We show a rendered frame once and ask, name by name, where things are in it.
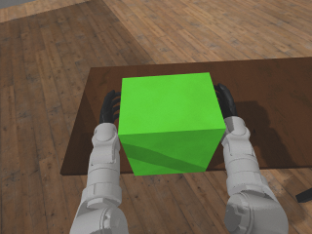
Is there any right robot forearm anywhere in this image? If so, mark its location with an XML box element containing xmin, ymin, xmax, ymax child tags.
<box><xmin>220</xmin><ymin>116</ymin><xmax>289</xmax><ymax>234</ymax></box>

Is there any robot right hand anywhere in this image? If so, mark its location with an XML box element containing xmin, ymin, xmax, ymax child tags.
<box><xmin>213</xmin><ymin>83</ymin><xmax>238</xmax><ymax>119</ymax></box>

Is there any robot left upper arm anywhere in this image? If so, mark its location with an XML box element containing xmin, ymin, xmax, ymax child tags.
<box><xmin>69</xmin><ymin>206</ymin><xmax>129</xmax><ymax>234</ymax></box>

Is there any robot left hand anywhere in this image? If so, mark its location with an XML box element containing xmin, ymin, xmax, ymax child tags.
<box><xmin>98</xmin><ymin>90</ymin><xmax>122</xmax><ymax>125</ymax></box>

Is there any carton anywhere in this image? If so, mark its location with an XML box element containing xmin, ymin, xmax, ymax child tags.
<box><xmin>118</xmin><ymin>72</ymin><xmax>226</xmax><ymax>176</ymax></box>

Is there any table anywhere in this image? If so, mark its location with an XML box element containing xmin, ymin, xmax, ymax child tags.
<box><xmin>60</xmin><ymin>57</ymin><xmax>312</xmax><ymax>203</ymax></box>

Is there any robot right upper arm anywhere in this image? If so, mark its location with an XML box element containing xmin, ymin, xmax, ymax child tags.
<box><xmin>223</xmin><ymin>192</ymin><xmax>289</xmax><ymax>234</ymax></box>

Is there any left robot forearm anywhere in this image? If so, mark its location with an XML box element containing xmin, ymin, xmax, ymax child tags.
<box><xmin>73</xmin><ymin>123</ymin><xmax>122</xmax><ymax>222</ymax></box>

